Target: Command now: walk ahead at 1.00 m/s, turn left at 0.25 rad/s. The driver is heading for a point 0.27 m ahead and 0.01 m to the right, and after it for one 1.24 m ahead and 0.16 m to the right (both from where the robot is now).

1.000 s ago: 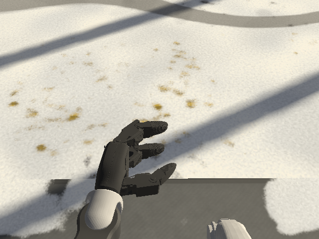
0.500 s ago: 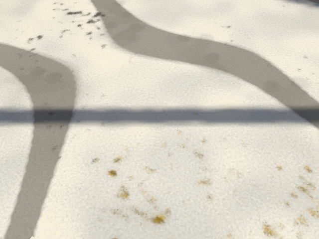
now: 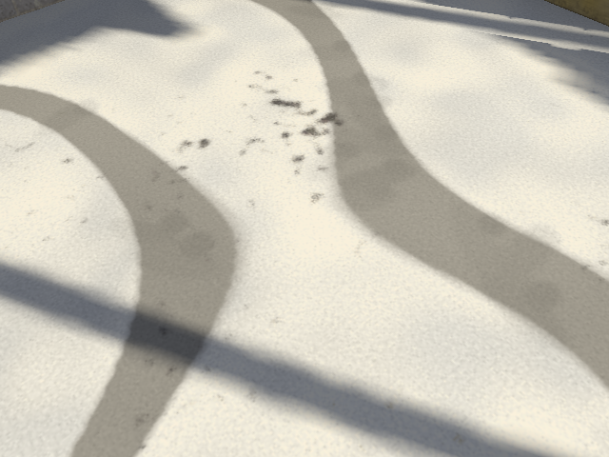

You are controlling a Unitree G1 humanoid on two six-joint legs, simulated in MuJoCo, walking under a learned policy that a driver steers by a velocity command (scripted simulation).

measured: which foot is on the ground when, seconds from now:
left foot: up 0.00-0.22, down 0.24-0.68, up 0.70-1.00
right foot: down 0.00-0.24, up 0.26-0.64, down 0.66-1.00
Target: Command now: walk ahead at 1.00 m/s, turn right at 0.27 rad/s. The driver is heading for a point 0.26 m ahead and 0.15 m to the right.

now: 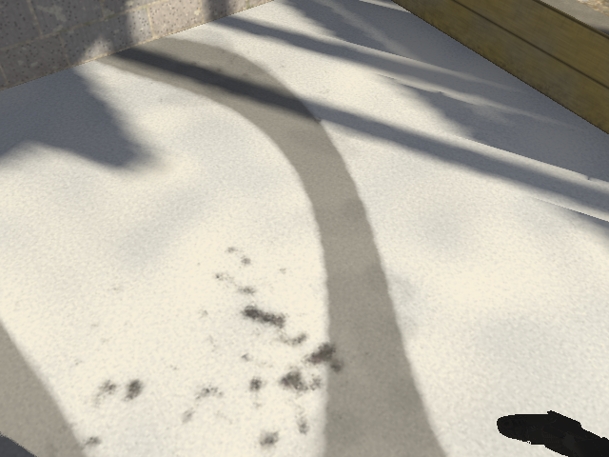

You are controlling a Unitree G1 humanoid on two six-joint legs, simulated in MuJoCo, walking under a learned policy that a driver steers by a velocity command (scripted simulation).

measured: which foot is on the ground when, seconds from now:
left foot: up 0.00-0.10, down 0.12-0.52, up 0.54-0.80, down 0.82-1.00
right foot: down 0.00-0.14, up 0.16-0.50, down 0.52-1.00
